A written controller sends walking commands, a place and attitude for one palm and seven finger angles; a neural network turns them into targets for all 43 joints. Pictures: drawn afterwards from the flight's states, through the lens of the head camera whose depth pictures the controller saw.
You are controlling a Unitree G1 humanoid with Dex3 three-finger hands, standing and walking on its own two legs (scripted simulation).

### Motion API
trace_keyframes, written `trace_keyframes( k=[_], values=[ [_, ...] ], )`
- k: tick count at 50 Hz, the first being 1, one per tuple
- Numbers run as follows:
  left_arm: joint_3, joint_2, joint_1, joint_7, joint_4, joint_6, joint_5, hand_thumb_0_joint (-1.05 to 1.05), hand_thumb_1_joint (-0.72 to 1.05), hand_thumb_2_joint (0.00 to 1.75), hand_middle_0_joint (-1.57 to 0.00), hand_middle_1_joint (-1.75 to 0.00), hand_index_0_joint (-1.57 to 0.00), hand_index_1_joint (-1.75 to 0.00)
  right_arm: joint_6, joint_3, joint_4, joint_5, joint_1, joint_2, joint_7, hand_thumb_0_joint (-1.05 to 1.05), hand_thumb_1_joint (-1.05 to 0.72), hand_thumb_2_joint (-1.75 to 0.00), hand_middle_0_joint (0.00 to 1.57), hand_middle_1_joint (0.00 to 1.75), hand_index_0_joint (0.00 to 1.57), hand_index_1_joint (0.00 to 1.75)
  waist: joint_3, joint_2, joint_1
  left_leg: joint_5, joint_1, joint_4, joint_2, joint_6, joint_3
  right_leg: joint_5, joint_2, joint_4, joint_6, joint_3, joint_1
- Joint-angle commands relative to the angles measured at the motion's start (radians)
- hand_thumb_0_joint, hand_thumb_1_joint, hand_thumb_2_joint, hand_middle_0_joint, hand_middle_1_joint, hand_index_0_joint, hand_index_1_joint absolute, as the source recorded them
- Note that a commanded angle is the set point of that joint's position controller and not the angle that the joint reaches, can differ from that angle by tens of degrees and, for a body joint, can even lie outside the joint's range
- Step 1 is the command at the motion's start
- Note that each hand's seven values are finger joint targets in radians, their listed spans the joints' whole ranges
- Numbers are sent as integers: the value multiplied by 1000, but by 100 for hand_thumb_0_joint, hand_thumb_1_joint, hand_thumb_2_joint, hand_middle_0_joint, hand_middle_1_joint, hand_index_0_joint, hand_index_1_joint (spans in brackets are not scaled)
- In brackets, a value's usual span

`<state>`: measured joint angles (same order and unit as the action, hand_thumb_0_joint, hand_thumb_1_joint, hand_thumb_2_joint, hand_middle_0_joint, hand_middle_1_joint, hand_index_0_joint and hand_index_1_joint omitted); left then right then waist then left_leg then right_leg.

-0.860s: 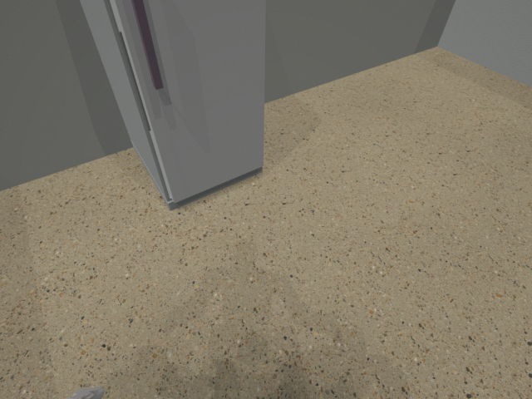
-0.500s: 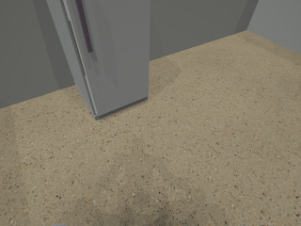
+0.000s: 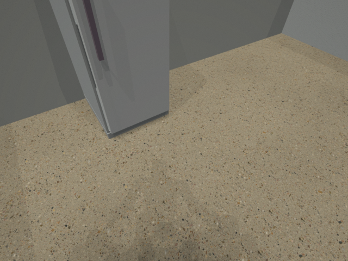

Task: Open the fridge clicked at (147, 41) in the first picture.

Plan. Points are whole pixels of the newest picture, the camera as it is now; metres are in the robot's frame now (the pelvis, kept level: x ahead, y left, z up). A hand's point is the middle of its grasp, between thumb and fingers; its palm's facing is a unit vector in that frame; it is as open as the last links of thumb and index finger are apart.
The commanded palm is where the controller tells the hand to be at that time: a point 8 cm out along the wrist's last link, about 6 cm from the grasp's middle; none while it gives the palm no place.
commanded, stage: stand and wait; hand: left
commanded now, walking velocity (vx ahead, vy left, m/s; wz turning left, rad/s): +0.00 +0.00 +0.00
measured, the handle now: (86, 6) +1.06 +0.45 +0.16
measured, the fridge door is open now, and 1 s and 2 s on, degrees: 0 0 0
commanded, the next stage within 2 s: look at it before walking up in 0.06 s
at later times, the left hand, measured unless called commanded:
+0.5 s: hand out of the picture +0.07 +0.24 -0.16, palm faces -0.03 -0.94 -0.33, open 7.4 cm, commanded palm none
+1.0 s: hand out of the picture +0.06 +0.22 -0.18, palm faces -0.06 -0.96 -0.26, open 7.4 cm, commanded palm none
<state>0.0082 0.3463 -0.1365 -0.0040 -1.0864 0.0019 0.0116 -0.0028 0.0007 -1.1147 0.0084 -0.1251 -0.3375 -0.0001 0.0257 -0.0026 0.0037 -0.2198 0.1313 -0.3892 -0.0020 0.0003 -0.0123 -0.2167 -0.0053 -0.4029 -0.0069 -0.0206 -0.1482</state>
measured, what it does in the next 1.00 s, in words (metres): stands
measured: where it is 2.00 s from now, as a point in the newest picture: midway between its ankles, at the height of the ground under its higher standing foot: (182, 243)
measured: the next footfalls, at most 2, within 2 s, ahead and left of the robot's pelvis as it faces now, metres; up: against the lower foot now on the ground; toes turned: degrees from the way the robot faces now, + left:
left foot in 1.44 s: +0.34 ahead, +0.11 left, +0.00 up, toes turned -4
right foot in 1.92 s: +0.44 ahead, -0.19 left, +0.00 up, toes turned -34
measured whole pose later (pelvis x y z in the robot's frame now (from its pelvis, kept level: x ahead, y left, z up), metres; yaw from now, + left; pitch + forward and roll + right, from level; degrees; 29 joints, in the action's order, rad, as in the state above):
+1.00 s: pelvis +0.03 +0.00 -0.01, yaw -4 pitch -1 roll +0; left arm -0.01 0.28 -0.27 -0.02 -1.07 0.02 0.02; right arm 0.00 0.01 -1.09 0.02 -0.20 -0.27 0.00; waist -0.02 -0.01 -0.01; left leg -0.33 0.15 -0.50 -0.03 0.00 -0.07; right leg -0.35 0.03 -0.54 0.02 -0.07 -0.20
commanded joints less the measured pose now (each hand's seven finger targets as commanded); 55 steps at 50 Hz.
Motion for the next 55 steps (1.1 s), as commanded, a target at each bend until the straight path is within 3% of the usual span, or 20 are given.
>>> trace_keyframes(
  k=[1, 39, 41, 43, 46, 47, 50, 51, 52, 53, 54, 55],
  values=[
    [-41, 203, 49, 16, 70, -26, -1, 0, 90, 90, -20, -30, -20, -30, -32, 36, 66, 1, 60, -209, 13, 0, -90, -90, 20, 30, 20, 30, -37, -11, -5, 103, 7, 76, -116, 31, 100, 89, -111, 76, 36, -93, -18],
    [-41, 206, 40, 16, 62, -32, 0, 0, 90, 90, -20, -30, -20, -30, -31, 34, 59, -1, 64, -208, 13, 0, -90, -90, 20, 30, 20, 30, -60, -7, -4, 153, -28, 79, -122, 26, 92, 165, -115, 89, 35, -96, 5],
    [-18, 84, -34, 18, 33, -10, -1, 0, 90, 90, -20, -30, -20, -30, -15, 7, 33, 8, -2, -84, 8, 0, -90, -90, 20, 30, 20, 30, -70, -16, -5, 20, -31, 52, -113, 6, 57, 2, -103, 83, 24, -103, -8],
    [-24, 82, -64, 9, 36, 6, 6, 0, 90, 90, -20, -30, -20, -30, -5, 15, 32, 14, -37, -82, 5, 0, -90, -90, 20, 30, 20, 30, -1, -18, -6, -205, 19, 45, -109, 9, 46, -233, -83, 83, 37, -129, -83],
    [-41, 78, -90, -8, 69, 11, 12, 0, 90, 90, -20, -30, -20, -30, -5, 33, 55, 17, -65, -107, 4, 0, -90, -90, 20, 30, 20, 30, 111, 21, -6, -397, 87, 69, -143, 40, 87, -347, -35, 15, 54, -130, -193],
    [-45, 67, -107, -12, 77, 8, 12, 0, 90, 90, -20, -30, -20, -30, -8, 41, 60, 16, -83, -116, 5, 0, -90, -90, 20, 30, 20, 30, 102, 44, -3, -420, 62, 69, -168, 58, 113, -340, -20, -34, 58, -120, -225],
    [-52, 3, -132, -20, 108, -12, 12, 0, 90, 90, -20, -30, -20, -30, -26, 62, 71, 12, -151, -134, 12, 0, -90, -90, 20, 30, 20, 30, 101, 150, 9, -360, -4, 108, -283, 127, 217, -206, 36, -240, 45, -7, -303],
    [-53, -14, -135, -22, 116, -19, 11, 0, 90, 90, -20, -30, -20, -30, -32, 68, 75, 10, -160, -127, 13, 0, -90, -90, 20, 30, 20, 30, 97, 167, 5, -277, -25, 98, -312, 146, 214, -198, 24, -264, 36, 36, -310],
    [-56, -22, -137, -22, 118, -24, 12, 0, 90, 90, -20, -30, -20, -30, -35, 69, 73, 10, -166, -113, 13, 0, -90, -90, 20, 30, 20, 30, 96, 153, 3, -194, -21, 64, -315, 148, 185, -215, 13, -254, 34, 45, -292],
    [-60, -36, -178, -23, 107, -31, 13, 0, 90, 90, -20, -30, -20, -30, -38, 66, 77, 10, -161, -96, 14, 0, -90, -90, 20, 30, 20, 30, 86, 121, -20, -104, 29, -21, -293, 129, 129, -180, 5, -187, 39, 53, -203],
    [-68, -27, -261, -20, 80, -37, 16, 0, 90, 90, -20, -30, -20, -30, -40, 60, 86, 11, -138, -68, 14, 0, -90, -90, 20, 30, 20, 30, 65, 43, -59, -59, 153, -174, -221, 80, 31, -113, -17, -94, 66, -11, -32],
    [-86, 41, -387, -7, 38, -48, 19, 0, 90, 90, -20, -30, -20, -30, -47, 51, 122, 5, -81, -12, 10, 0, -90, -90, 20, 30, 20, 30, 55, -197, -108, -109, 390, -463, -100, 13, -116, -45, -174, 24, 140, -289, 160]
  ],
)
